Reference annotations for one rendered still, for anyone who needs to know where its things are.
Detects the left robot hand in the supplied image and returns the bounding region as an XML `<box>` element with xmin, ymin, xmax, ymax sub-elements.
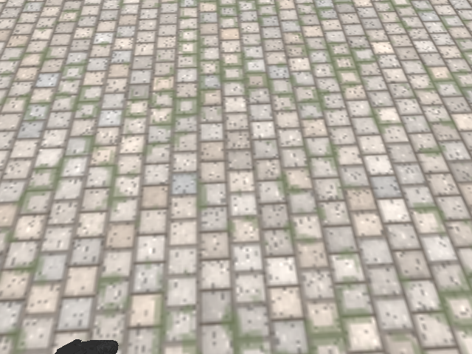
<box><xmin>55</xmin><ymin>339</ymin><xmax>119</xmax><ymax>354</ymax></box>

